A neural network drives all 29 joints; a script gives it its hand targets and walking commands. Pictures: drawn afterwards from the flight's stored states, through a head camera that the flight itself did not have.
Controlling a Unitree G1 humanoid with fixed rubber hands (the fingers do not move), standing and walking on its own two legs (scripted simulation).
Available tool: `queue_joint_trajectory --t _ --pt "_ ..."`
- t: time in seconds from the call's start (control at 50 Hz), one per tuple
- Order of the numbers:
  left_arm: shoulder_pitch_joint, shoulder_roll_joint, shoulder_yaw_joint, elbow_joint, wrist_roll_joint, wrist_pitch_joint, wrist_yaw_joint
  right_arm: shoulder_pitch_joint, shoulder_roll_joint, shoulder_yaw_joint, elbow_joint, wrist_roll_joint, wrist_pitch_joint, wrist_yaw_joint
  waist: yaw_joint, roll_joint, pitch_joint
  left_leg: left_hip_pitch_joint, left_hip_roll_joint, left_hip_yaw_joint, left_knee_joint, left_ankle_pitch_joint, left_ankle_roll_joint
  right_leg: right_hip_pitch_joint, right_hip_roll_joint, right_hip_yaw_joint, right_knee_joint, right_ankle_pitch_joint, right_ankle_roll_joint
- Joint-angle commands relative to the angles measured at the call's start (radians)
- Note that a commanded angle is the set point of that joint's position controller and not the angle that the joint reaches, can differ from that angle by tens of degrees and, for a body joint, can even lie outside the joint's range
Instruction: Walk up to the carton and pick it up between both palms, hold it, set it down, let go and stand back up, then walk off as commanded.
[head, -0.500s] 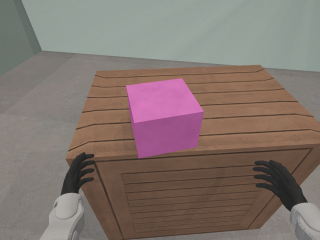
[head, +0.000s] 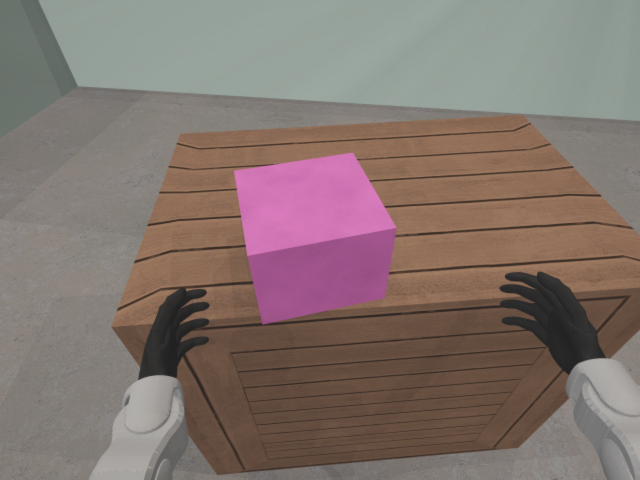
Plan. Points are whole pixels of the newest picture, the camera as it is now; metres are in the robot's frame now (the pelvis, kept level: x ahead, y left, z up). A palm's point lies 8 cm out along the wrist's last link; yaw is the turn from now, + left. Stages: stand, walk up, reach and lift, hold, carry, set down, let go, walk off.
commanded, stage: reach and lift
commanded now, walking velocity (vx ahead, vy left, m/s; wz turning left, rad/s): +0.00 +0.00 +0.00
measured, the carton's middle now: (309, 234) +0.45 +0.04 +0.07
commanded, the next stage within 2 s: none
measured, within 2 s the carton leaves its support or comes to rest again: neither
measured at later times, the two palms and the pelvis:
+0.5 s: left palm (161, 285) +0.28 +0.19 +0.15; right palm (533, 251) +0.33 -0.23 +0.15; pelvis +0.00 +0.00 +0.00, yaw +0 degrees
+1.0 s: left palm (170, 223) +0.36 +0.20 +0.17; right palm (498, 183) +0.41 -0.21 +0.18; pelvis +0.00 +0.00 +0.00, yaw +0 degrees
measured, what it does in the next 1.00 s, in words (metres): stands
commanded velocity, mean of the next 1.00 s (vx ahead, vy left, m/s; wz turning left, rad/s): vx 0.00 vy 0.00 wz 0.00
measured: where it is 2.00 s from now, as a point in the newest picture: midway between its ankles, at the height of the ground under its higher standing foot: outside the picture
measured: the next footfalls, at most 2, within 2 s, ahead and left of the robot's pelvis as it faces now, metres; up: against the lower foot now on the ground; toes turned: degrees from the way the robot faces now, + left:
none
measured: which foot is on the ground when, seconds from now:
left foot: down 0.00-1.00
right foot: down 0.00-1.00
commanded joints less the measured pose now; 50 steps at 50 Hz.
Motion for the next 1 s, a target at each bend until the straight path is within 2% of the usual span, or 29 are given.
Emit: queue_joint_trajectory --t 0.0,0.02,0.04,0.06,0.1,0.14,0.2,0.26,0.28,0.3,0.32,0.4,0.46,0.48,0.5,0.54,0.56,0.64,0.66,0.68,0.7,0.74,0.78,0.8,0.82,0.84,0.9,0.92,0.98 --pt "-0.357 0.085 0.097 -0.257 -0.118 -0.024 -0.008 -0.315 -0.092 0.052 -0.262 0.116 0.006 -0.032 0.055 -0.07 -0.111 0.181 0.004 -0.029 -0.161 0.099 -0.012 -0.173 0.022 0.049 -0.237 0.143 -0.034" --pt "-0.312 0.057 0.079 -0.246 -0.101 -0.002 0.001 -0.289 -0.094 0.04 -0.232 0.125 0.007 -0.033 0.044 -0.028 -0.092 0.208 0.01 -0.043 -0.176 0.102 -0.021 -0.182 0.028 0.036 -0.241 0.14 -0.039" --pt "-0.3 0.064 0.102 -0.252 -0.101 0.004 0.0 -0.306 -0.103 0.058 -0.229 0.13 0.009 -0.032 0.058 -0.05 -0.085 0.228 0.019 -0.044 -0.168 0.149 -0.014 -0.179 0.037 0.033 -0.235 0.173 -0.036" --pt "-0.295 0.068 0.088 -0.284 -0.1 0.016 0.0 -0.288 -0.12 0.037 -0.21 0.13 0.016 -0.032 0.029 -0.015 -0.124 0.245 0.017 -0.045 -0.158 0.157 -0.023 -0.166 0.037 0.024 -0.23 0.192 -0.037" --pt "-0.381 0.081 0.129 -0.305 -0.096 0.023 0.007 -0.358 -0.116 0.062 -0.22 0.148 0.026 -0.039 0.055 -0.008 -0.151 0.216 0.009 -0.04 -0.149 0.22 -0.027 -0.115 0.037 0.03 -0.209 0.265 -0.032" --pt "-0.417 0.085 0.135 -0.264 -0.113 0.032 -0.001 -0.419 -0.131 0.048 -0.165 0.139 0.035 -0.042 0.041 -0.06 -0.15 0.2 0.008 -0.041 -0.151 0.176 -0.018 -0.121 0.035 0.036 -0.216 0.247 -0.017" --pt "-0.443 0.065 0.15 -0.268 -0.09 0.064 0.001 -0.452 -0.139 0.058 -0.085 0.144 0.059 -0.052 0.035 -0.004 -0.16 0.223 0.003 -0.036 -0.148 0.188 -0.027 -0.126 0.038 0.026 -0.21 0.27 -0.02" --pt "-0.506 0.076 0.173 -0.156 -0.09 0.093 -0.014 -0.542 -0.129 0.07 0.009 0.152 0.081 -0.042 0.032 -0.034 -0.103 0.193 0.018 -0.042 -0.151 0.174 -0.017 -0.153 0.042 0.022 -0.216 0.25 -0.02" --pt "-0.543 0.082 0.2 -0.15 -0.078 0.096 -0.014 -0.546 -0.117 0.087 0.018 0.15 0.091 -0.043 0.062 -0.024 -0.115 0.173 0.007 -0.046 -0.161 0.136 -0.008 -0.153 0.026 0.048 -0.229 0.208 -0.018" --pt "-0.554 0.068 0.177 -0.138 -0.072 0.111 -0.015 -0.584 -0.126 0.069 0.077 0.147 0.101 -0.037 0.025 -0.021 -0.119 0.187 0.019 -0.05 -0.157 0.135 -0.013 -0.151 0.042 0.024 -0.228 0.191 -0.027" --pt "-0.598 0.086 0.206 -0.11 -0.065 0.115 -0.018 -0.627 -0.124 0.083 0.053 0.157 0.105 -0.035 0.057 -0.013 -0.135 0.162 0.012 -0.039 -0.167 0.108 -0.011 -0.134 0.031 0.039 -0.231 0.182 -0.019" --pt "-0.688 0.103 0.208 0.002 -0.074 0.143 -0.025 -0.731 -0.137 0.052 0.139 0.141 0.106 -0.036 0.019 -0.034 -0.175 0.133 0.006 -0.046 -0.17 0.05 0.006 -0.127 0.034 0.035 -0.225 0.15 -0.019" --pt "-0.767 0.117 0.212 0.105 -0.086 0.166 -0.038 -0.836 -0.144 0.081 0.176 0.151 0.117 -0.042 0.02 -0.057 -0.203 0.091 -0.002 -0.042 -0.15 0.047 0.01 -0.12 0.027 0.045 -0.214 0.165 -0.006" --pt "-0.785 0.142 0.231 0.146 -0.078 0.175 -0.039 -0.88 -0.16 0.081 0.184 0.154 0.119 -0.039 0.047 -0.065 -0.204 0.074 0.001 -0.044 -0.148 0.066 0.012 -0.118 0.027 0.047 -0.206 0.185 -0.008" --pt "-0.778 0.113 0.228 0.101 -0.085 0.17 -0.029 -0.863 -0.166 0.055 0.185 0.137 0.11 -0.041 0.022 -0.074 -0.265 0.109 0.0 -0.048 -0.14 0.083 0.008 -0.095 0.035 0.032 -0.196 0.225 -0.001" --pt "-0.802 0.143 0.265 0.033 -0.082 0.159 -0.021 -0.894 -0.163 0.062 0.197 0.149 0.097 -0.046 0.037 -0.051 -0.331 0.125 -0.007 -0.04 -0.119 0.163 -0.003 -0.069 0.042 0.027 -0.18 0.309 0.007" --pt "-0.87 0.153 0.264 0.17 -0.085 0.158 -0.036 -0.945 -0.149 0.107 0.288 0.145 0.113 -0.044 0.054 -0.078 -0.247 0.088 -0.004 -0.036 -0.119 0.132 0.009 -0.111 0.041 0.035 -0.187 0.262 0.009" --pt "-0.967 0.182 0.285 0.167 -0.05 0.15 -0.034 -1.039 -0.15 0.103 0.37 0.145 0.11 -0.049 0.039 -0.015 -0.303 0.099 -0.012 -0.036 -0.12 0.143 0.0 -0.092 0.034 0.024 -0.174 0.312 0.015" --pt "-1.009 0.217 0.303 0.256 -0.059 0.151 -0.038 -1.102 -0.139 0.131 0.368 0.151 0.114 -0.049 0.076 -0.048 -0.285 0.056 -0.015 -0.017 -0.112 0.12 0.008 -0.097 0.038 0.034 -0.174 0.264 0.018" --pt "-0.964 0.148 0.246 0.182 -0.07 0.134 -0.023 -1.047 -0.153 0.084 0.42 0.136 0.105 -0.032 0.031 -0.015 -0.299 0.114 0.0 -0.044 -0.121 0.157 -0.009 -0.119 0.054 -0.002 -0.17 0.292 0.008" --pt "-1.054 0.196 0.265 0.215 -0.07 0.137 -0.024 -1.155 -0.146 0.111 0.379 0.149 0.097 -0.03 0.062 -0.024 -0.355 0.088 -0.002 -0.038 -0.102 0.159 -0.004 -0.116 0.041 0.019 -0.166 0.301 0.015" --pt "-1.026 0.174 0.259 0.274 -0.093 0.125 -0.029 -1.137 -0.147 0.115 0.442 0.131 0.092 -0.033 0.041 -0.062 -0.378 0.084 -0.011 -0.035 -0.088 0.193 0.001 -0.078 0.052 0.007 -0.159 0.359 0.017" --pt "-1.079 0.193 0.265 0.373 -0.091 0.107 -0.029 -1.21 -0.14 0.126 0.501 0.134 0.091 -0.029 0.073 -0.069 -0.319 0.041 -0.003 -0.036 -0.09 0.169 -0.002 -0.101 0.05 0.009 -0.15 0.327 0.018" --pt "-1.118 0.205 0.267 0.351 -0.07 0.106 -0.032 -1.218 -0.136 0.131 0.508 0.122 0.081 -0.035 0.05 -0.031 -0.363 0.057 -0.012 -0.028 -0.086 0.18 -0.001 -0.08 0.039 0.011 -0.152 0.378 0.018" --pt "-1.077 0.211 0.27 0.356 -0.075 0.119 -0.027 -1.21 -0.158 0.12 0.49 0.131 0.081 -0.039 0.054 -0.057 -0.385 0.065 -0.007 -0.038 -0.09 0.193 -0.001 -0.046 0.049 0.011 -0.149 0.401 0.021" --pt "-1.234 0.241 0.277 0.452 -0.078 0.091 -0.032 -1.337 -0.139 0.149 0.559 0.119 0.092 -0.041 0.093 -0.057 -0.356 0.003 -0.019 -0.018 -0.086 0.114 0.005 -0.08 0.029 0.023 -0.151 0.303 0.03" --pt "-1.255 0.231 0.269 0.404 -0.075 0.072 -0.024 -1.344 -0.154 0.138 0.54 0.128 0.068 -0.037 0.074 -0.038 -0.492 0.077 -0.01 -0.028 -0.062 0.247 -0.017 -0.054 0.057 0.003 -0.13 0.427 0.015" --pt "-1.151 0.225 0.262 0.426 -0.071 0.068 -0.022 -1.283 -0.143 0.147 0.585 0.148 0.067 -0.033 0.088 -0.02 -0.466 0.095 -0.009 -0.032 -0.062 0.286 -0.014 -0.051 0.048 0.008 -0.127 0.505 0.026" --pt "-1.254 0.247 0.298 0.522 -0.056 0.066 -0.031 -1.38 -0.144 0.153 0.612 0.136 0.068 -0.039 0.098 -0.027 -0.496 0.037 -0.02 -0.027 -0.053 0.295 -0.017 -0.016 0.043 0.012 -0.118 0.549 0.029"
